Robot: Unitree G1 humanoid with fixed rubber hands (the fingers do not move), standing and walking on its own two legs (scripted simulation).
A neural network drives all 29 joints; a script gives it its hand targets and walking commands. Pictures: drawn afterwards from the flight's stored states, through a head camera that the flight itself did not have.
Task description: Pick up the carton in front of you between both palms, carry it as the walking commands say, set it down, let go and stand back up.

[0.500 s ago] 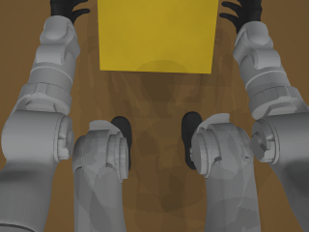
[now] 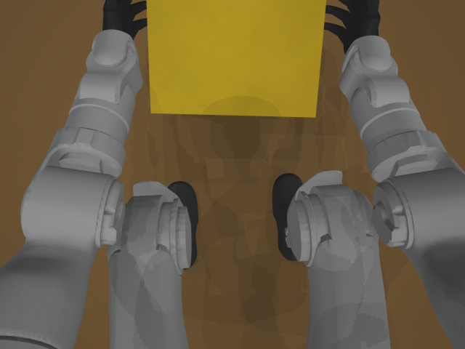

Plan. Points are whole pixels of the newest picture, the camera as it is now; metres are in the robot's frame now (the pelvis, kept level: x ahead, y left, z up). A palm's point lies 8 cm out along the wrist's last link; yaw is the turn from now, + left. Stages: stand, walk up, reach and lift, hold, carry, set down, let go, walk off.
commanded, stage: reach and lift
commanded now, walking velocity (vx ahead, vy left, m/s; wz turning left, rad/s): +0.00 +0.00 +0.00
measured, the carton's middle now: (232, 50) +0.50 +0.00 -0.25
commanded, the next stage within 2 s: none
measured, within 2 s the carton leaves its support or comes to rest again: leaves its support in 0.30 s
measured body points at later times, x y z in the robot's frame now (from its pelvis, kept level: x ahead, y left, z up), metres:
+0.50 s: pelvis +0.00 +0.00 +0.00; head +0.32 +0.01 +0.31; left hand +0.54 +0.14 -0.13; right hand +0.52 -0.16 -0.13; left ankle +0.11 +0.13 -0.34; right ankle +0.12 -0.13 -0.34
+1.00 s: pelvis +0.01 +0.00 +0.13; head +0.25 +0.01 +0.51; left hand +0.50 +0.15 +0.06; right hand +0.49 -0.16 +0.07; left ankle +0.11 +0.13 -0.34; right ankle +0.12 -0.13 -0.34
